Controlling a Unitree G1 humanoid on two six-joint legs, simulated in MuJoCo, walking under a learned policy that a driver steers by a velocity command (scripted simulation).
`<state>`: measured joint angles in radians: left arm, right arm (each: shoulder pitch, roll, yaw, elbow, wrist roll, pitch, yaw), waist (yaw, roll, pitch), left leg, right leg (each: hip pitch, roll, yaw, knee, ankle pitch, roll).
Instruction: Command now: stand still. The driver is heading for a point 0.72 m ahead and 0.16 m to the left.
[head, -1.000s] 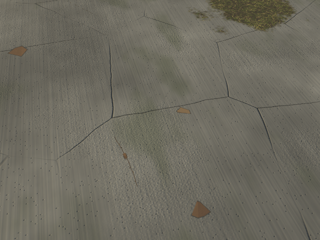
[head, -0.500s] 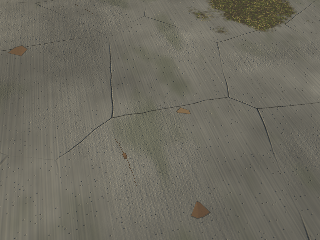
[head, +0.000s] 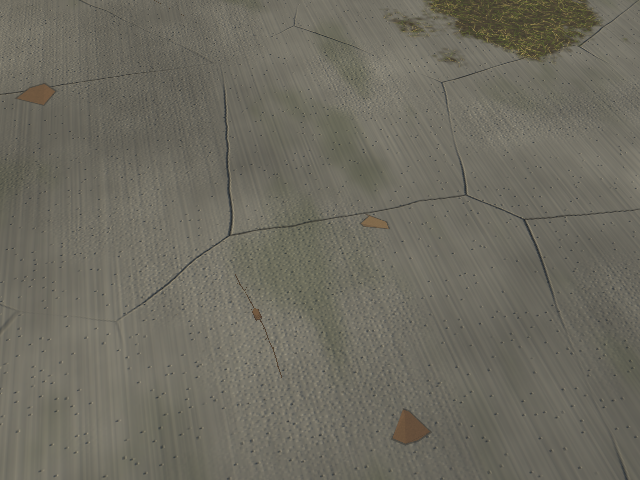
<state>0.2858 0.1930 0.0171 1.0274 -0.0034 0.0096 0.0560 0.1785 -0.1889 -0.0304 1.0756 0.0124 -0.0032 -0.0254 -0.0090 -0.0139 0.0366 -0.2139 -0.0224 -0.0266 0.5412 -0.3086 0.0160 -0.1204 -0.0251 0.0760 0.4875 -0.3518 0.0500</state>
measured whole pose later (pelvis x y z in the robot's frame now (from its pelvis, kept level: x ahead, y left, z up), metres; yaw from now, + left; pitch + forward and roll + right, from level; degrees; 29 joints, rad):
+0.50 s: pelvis -0.03 +0.00 +0.00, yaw +0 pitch -2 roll +0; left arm 0.33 0.17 0.01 1.11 0.00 -0.01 0.05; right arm 0.22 -0.18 -0.02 1.09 0.01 0.01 -0.04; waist 0.00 0.00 0.05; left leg -0.25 -0.02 -0.03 0.53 -0.26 0.01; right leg -0.16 -0.02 0.07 0.50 -0.32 0.05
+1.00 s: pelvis +0.07 -0.03 +0.01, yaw -1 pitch +4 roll +1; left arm 0.57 0.16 0.04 1.08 0.02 -0.11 0.00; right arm 0.04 -0.24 -0.05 0.84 -0.04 -0.04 0.06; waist 0.09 0.01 -0.06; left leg -0.68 0.06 0.05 0.97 -0.13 0.03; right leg 0.03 -0.01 0.01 0.19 -0.29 -0.03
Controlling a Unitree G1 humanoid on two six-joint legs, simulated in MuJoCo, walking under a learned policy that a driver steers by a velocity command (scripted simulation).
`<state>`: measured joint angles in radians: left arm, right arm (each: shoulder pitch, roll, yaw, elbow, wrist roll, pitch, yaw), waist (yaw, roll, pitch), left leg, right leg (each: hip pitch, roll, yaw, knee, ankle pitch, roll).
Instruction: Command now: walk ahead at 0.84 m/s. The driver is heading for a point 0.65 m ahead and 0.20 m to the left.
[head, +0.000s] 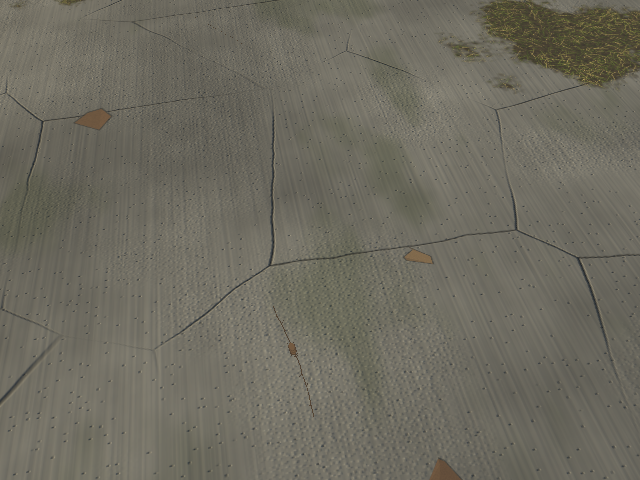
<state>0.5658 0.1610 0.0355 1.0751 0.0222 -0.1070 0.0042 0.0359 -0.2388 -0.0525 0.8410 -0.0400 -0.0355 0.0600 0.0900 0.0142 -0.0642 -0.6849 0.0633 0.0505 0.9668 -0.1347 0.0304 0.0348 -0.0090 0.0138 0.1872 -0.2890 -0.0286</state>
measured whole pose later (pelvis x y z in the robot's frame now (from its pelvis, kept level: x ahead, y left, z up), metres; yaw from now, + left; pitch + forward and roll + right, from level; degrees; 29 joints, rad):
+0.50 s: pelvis +0.38 +0.08 -0.01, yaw +1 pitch +1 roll +2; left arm 0.05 0.22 0.03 0.82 0.04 -0.07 -0.06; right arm 0.56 -0.19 -0.03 1.03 -0.01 -0.11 0.02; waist -0.06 -0.03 0.00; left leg 0.08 -0.11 0.09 0.19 -0.30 0.09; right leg -0.80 -0.14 -0.04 0.89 0.04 -0.07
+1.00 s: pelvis +0.72 +0.10 +0.00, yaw +8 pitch +0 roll -2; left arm 0.27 0.25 0.03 1.01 0.00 -0.10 -0.01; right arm 0.05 -0.25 -0.04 0.83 0.01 -0.05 -0.01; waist 0.07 0.04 0.07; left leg -0.57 0.06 -0.06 0.66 -0.04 0.00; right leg -0.11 0.06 -0.11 0.29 -0.18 -0.06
